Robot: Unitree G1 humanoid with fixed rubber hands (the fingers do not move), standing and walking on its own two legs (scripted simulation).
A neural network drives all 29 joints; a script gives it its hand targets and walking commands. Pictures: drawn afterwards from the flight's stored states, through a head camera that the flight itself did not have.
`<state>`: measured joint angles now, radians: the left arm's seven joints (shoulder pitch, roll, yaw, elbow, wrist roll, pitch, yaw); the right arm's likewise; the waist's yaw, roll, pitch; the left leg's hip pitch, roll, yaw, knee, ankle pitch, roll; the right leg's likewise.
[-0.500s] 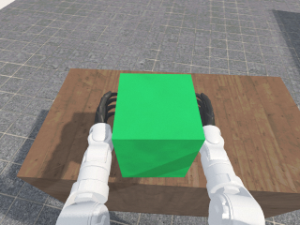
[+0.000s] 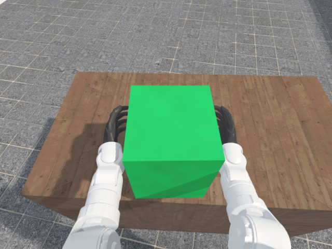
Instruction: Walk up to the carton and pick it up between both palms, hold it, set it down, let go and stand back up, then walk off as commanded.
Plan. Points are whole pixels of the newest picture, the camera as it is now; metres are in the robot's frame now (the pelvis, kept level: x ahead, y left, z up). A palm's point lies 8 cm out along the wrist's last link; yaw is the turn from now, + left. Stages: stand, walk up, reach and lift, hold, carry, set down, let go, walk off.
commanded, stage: set down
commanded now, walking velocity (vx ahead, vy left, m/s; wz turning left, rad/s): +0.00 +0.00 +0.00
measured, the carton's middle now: (169, 145) +0.36 -0.02 -0.01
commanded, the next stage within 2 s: none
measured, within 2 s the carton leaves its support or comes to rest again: rests again in 0.78 s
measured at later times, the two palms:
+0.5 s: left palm (117, 143) +0.37 +0.12 +0.01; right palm (226, 142) +0.36 -0.17 +0.00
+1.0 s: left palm (118, 148) +0.35 +0.12 +0.01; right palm (230, 149) +0.35 -0.18 -0.02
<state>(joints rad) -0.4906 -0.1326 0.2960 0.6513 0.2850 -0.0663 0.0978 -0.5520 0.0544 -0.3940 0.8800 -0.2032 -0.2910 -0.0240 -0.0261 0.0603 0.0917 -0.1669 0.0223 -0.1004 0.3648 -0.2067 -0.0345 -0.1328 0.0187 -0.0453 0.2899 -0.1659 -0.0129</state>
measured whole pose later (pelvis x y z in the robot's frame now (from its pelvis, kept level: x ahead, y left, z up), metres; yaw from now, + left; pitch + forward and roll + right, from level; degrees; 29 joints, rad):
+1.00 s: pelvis +0.00 +0.00 +0.00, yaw +0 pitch +7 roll -1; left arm -0.45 -0.13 0.20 0.79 0.25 -0.28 0.19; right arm -0.52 -0.09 -0.24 1.12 -0.12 -0.46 -0.08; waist 0.01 0.02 0.04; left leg -0.29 0.02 -0.09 0.38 -0.20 -0.03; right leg -0.26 0.02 -0.04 0.30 -0.16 -0.01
